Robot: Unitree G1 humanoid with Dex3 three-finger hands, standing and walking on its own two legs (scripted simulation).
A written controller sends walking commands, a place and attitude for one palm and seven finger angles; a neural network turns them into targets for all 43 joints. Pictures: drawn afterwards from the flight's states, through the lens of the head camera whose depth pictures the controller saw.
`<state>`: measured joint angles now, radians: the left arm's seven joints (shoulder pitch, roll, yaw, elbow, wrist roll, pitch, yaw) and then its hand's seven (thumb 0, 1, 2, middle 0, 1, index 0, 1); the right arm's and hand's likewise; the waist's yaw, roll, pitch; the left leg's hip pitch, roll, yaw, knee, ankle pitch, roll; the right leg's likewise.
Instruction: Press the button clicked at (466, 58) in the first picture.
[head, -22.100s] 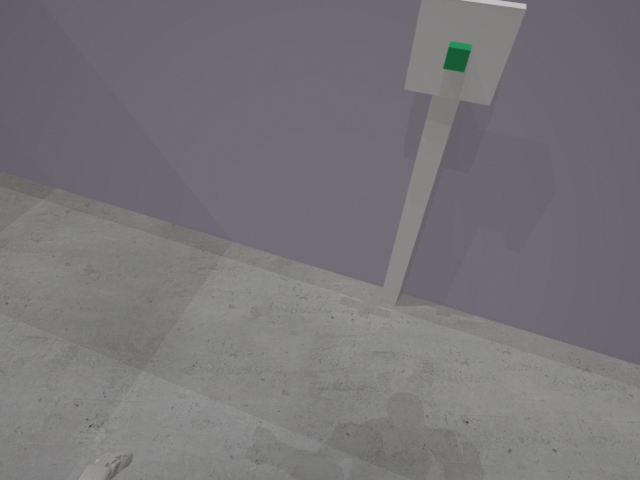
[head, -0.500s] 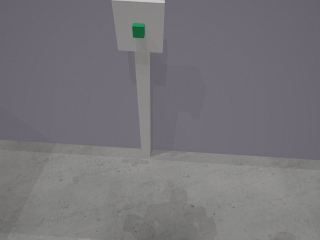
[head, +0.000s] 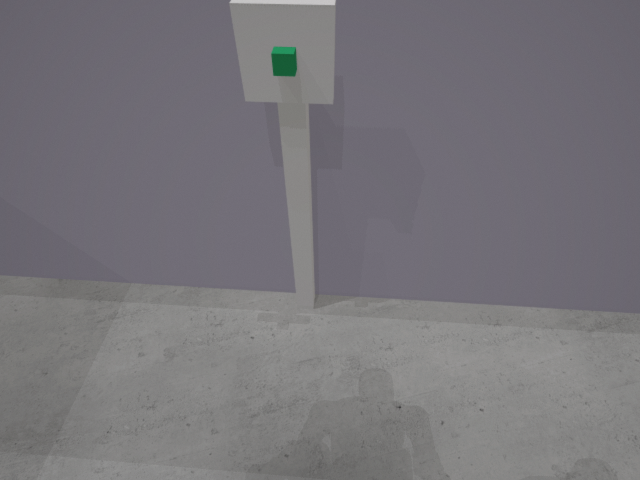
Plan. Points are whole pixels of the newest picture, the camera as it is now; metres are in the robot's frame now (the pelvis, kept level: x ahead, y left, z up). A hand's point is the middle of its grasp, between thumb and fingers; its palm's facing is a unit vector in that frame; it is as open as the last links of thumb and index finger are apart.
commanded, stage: let the arm hang, fingers relaxed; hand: left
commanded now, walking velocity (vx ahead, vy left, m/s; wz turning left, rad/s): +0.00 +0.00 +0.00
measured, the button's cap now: (284, 60) +0.77 +0.11 +0.16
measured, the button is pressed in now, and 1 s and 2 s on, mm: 0 0 0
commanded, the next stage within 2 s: stand and wait in 0.32 s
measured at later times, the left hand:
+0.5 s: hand out of the picture +0.11 +0.21 -0.15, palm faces -0.03 -0.94 -0.33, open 7.3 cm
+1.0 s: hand out of the picture +0.13 +0.20 -0.15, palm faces -0.04 -0.94 -0.34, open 7.3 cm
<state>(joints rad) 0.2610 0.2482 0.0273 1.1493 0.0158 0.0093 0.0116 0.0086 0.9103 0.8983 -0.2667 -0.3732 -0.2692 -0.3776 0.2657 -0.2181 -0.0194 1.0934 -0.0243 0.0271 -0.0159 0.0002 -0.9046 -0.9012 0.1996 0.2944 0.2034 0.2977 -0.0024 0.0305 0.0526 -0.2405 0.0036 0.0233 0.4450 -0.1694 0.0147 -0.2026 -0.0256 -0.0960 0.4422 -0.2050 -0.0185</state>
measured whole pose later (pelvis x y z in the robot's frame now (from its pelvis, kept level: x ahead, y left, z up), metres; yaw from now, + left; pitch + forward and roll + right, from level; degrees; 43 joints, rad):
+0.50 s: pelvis +0.02 -0.02 +0.01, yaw -1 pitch -2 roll +0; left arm 0.09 0.29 0.02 1.13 0.01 -0.02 0.00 0.01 0.91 0.90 -0.20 -0.30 -0.21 -0.30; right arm 0.14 -0.29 -0.02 1.12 -0.02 0.01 -0.01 0.00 -0.90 -0.90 0.20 0.29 0.20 0.30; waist -0.02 0.03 0.07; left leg -0.17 0.03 0.02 0.34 -0.15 -0.02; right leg -0.14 0.00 -0.09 0.36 -0.19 -0.04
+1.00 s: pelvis +0.05 -0.04 +0.01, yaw -1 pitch -1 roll +0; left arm 0.10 0.30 0.02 1.15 0.01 -0.02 0.01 0.01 0.91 0.90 -0.21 -0.30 -0.21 -0.30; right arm 0.11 -0.32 -0.01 1.12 -0.02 0.01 -0.02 0.00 -0.90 -0.90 0.20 0.29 0.20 0.30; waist -0.01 0.03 0.06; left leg -0.11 0.06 0.03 0.30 -0.16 -0.04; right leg -0.09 0.03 -0.09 0.30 -0.20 -0.06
